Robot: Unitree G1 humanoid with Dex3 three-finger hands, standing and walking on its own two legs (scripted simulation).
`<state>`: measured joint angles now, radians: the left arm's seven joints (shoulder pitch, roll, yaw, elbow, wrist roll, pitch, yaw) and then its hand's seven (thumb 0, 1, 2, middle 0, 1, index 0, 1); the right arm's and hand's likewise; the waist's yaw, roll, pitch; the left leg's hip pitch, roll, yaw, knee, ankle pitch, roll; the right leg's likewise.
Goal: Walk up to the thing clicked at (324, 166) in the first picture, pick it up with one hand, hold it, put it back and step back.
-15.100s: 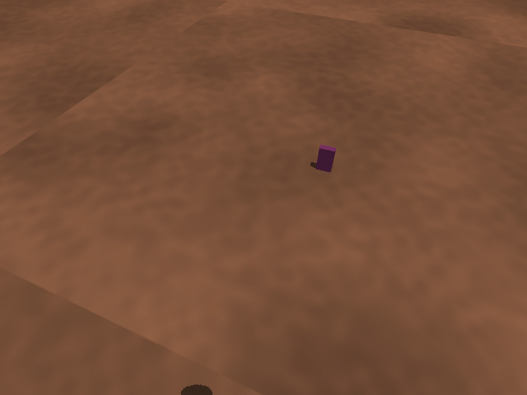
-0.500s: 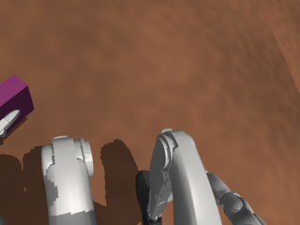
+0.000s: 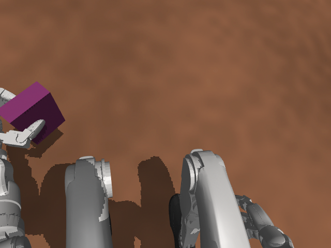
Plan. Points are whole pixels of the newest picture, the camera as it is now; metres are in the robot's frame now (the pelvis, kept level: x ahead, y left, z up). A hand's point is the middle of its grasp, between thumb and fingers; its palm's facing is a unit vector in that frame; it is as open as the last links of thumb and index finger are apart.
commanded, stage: settle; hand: left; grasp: from the side
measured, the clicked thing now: (37, 116) +0.41 +0.27 -0.06
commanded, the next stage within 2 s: lift in 0.70 s
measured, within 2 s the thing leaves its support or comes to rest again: neither
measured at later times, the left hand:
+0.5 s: hand (9, 109) +0.40 +0.29 +0.00, palm faces +0.30 -0.95 -0.06, open 8.3 cm
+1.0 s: hand (7, 100) +0.41 +0.29 +0.02, palm faces +0.28 -0.96 -0.05, open 8.3 cm
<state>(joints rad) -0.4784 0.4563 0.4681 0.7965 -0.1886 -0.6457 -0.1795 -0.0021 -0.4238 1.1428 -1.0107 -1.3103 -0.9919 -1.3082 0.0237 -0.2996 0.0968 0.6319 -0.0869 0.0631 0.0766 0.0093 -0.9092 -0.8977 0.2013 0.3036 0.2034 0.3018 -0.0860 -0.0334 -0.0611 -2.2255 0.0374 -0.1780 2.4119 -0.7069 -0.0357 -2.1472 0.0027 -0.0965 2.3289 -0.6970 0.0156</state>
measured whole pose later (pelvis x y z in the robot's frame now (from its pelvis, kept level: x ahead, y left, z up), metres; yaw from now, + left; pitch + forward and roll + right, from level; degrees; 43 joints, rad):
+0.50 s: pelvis +0.00 +0.00 +0.03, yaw +2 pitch +31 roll -6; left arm -0.51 0.42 0.46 0.82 -0.15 -0.61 -0.18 0.00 -0.46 1.18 -1.02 -1.34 -1.00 -1.33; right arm 0.05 -0.28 0.04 0.64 -0.07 0.04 0.05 0.01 -0.92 -0.90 0.20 0.30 0.20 0.30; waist -0.08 -0.03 -0.11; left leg -2.16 0.04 -0.13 2.31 -0.69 -0.03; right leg -2.09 -0.01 -0.06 2.25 -0.69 0.01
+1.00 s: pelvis +0.00 +0.00 +0.04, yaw +3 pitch +31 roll -5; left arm -0.53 0.41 0.47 0.85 -0.15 -0.60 -0.20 0.00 -0.47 1.19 -1.03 -1.35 -1.01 -1.33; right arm 0.09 -0.27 0.03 0.65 -0.06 0.03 0.05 0.01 -0.93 -0.90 0.20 0.30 0.20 0.30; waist -0.09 -0.02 -0.13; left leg -2.12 0.04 -0.11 2.25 -0.69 -0.03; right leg -2.06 -0.01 -0.05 2.21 -0.69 0.01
